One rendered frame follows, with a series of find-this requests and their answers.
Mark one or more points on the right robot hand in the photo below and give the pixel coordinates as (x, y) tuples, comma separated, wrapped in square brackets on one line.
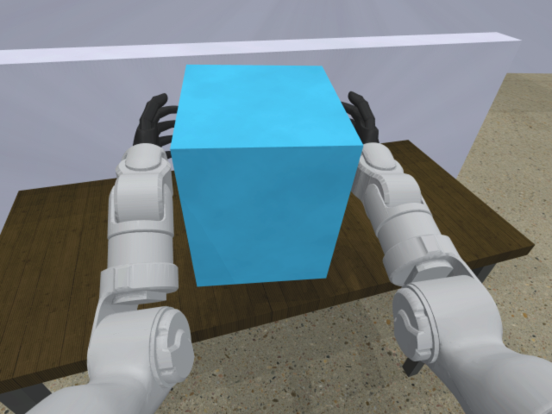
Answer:
[(363, 118)]

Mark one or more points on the robot left forearm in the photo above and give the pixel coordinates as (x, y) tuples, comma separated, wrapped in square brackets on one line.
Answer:
[(140, 267)]

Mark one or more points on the left robot upper arm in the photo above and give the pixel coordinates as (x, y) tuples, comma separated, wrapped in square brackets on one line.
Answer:
[(135, 359)]

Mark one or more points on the left robot hand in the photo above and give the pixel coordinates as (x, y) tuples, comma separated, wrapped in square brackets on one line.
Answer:
[(149, 128)]

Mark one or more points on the table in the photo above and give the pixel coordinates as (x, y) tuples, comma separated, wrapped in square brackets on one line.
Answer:
[(54, 246)]

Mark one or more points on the robot right forearm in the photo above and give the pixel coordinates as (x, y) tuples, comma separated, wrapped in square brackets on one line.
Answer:
[(414, 248)]

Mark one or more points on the carton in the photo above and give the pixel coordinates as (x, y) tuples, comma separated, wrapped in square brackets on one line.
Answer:
[(264, 158)]

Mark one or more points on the right robot upper arm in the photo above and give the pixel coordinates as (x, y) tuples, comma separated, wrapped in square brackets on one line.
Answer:
[(452, 325)]

